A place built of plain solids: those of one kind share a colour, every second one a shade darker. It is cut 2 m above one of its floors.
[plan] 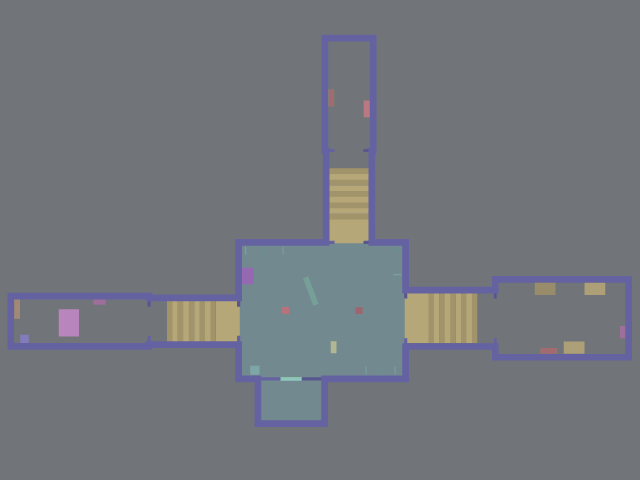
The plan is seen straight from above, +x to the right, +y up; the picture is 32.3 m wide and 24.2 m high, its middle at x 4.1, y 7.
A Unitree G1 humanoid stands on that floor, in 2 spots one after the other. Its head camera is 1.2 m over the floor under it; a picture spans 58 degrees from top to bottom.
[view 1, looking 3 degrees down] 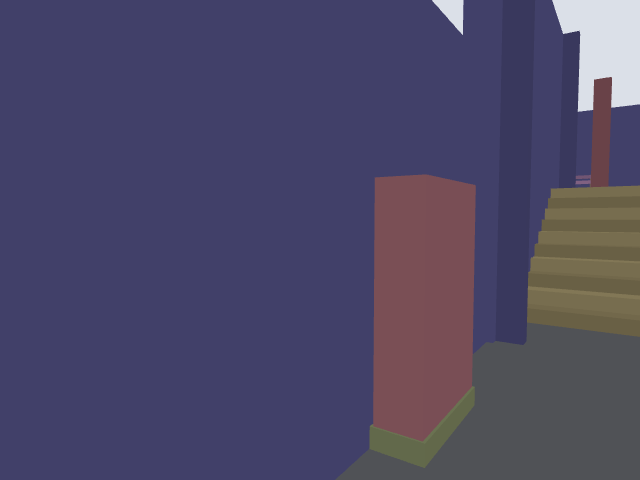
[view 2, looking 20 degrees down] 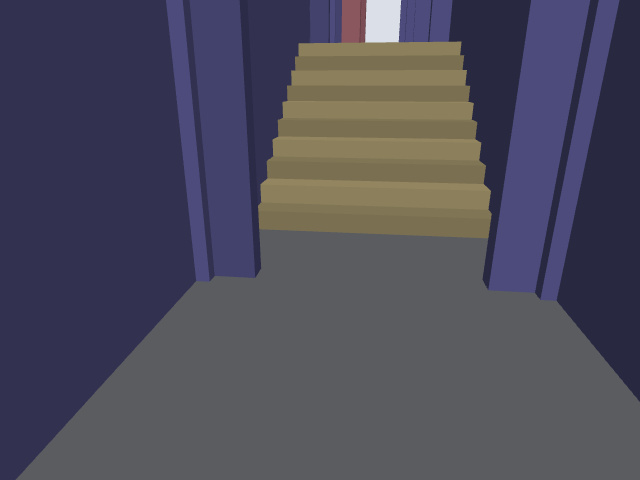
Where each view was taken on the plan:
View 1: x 5.56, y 15.97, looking -55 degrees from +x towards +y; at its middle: wall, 1.83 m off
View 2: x -7.09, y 2.90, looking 7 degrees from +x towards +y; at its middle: ground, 3.51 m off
